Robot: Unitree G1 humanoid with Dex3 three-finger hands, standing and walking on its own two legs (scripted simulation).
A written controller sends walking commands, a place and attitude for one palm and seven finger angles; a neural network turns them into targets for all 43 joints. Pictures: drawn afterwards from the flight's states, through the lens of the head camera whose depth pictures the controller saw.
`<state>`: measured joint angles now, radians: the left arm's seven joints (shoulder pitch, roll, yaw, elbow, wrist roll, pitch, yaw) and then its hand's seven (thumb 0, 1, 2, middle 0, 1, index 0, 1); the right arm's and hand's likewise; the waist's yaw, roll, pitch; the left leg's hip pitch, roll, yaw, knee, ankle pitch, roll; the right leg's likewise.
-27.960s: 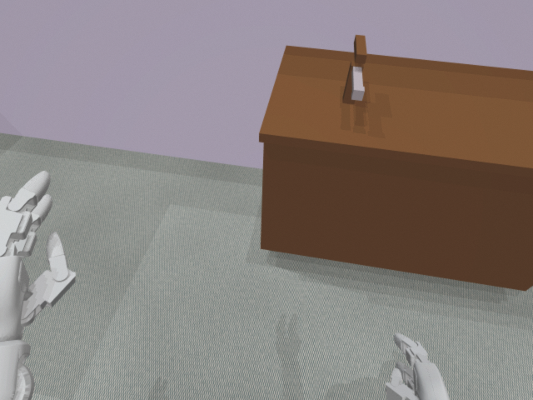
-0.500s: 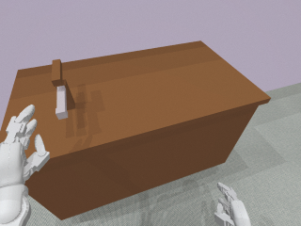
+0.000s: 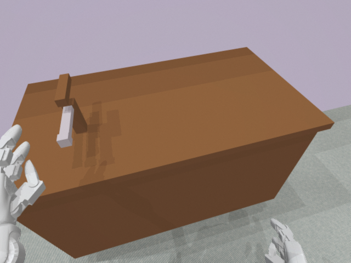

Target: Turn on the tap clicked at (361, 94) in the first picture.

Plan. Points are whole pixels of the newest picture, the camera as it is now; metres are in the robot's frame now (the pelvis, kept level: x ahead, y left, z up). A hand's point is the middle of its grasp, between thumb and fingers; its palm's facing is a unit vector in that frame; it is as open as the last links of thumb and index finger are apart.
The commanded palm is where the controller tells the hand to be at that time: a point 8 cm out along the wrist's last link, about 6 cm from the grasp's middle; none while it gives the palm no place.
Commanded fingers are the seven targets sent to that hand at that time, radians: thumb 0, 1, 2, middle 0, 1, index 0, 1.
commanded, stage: turn the palm inward beside the body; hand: left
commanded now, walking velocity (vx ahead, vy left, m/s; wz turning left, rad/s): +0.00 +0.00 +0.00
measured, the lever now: (64, 140) +0.37 +0.35 +0.07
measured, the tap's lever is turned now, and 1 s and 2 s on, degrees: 0 0 0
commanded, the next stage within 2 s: reach beside the lever's end, fingers flat in 1.34 s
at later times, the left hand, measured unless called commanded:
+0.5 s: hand (27, 202) +0.17 +0.28 +0.14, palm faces +0.51 -0.85 -0.14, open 7.4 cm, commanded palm +0.12 +0.31 +0.15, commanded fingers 0.00 0.90 0.90 -0.20 -0.30 -0.20 -0.30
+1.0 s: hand (25, 219) +0.15 +0.27 +0.14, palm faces +0.55 -0.83 -0.09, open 7.4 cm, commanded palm +0.09 +0.30 +0.14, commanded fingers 0.00 0.90 0.90 -0.20 -0.30 -0.20 -0.30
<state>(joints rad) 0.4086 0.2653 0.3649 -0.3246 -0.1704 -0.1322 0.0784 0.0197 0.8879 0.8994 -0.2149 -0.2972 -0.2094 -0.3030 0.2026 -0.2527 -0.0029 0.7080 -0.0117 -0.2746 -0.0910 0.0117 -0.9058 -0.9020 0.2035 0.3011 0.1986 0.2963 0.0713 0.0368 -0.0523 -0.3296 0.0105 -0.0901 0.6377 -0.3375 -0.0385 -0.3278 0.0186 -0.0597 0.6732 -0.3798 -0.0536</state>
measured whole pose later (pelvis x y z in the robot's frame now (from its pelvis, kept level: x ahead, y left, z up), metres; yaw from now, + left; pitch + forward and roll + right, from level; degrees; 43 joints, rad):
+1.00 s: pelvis -0.03 +0.03 -0.01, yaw +1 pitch +0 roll +0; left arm 0.52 0.16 0.22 -0.48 -0.21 0.03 0.23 0.02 0.89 0.90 -0.21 -0.30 -0.20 -0.30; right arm 0.20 -0.23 0.06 0.67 0.00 -0.31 -0.10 0.01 -0.90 -0.90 0.21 0.30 0.20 0.30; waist 0.08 0.06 -0.06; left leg -0.38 -0.02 -0.10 0.71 -0.33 -0.03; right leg -0.35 -0.01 -0.07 0.71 -0.36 -0.02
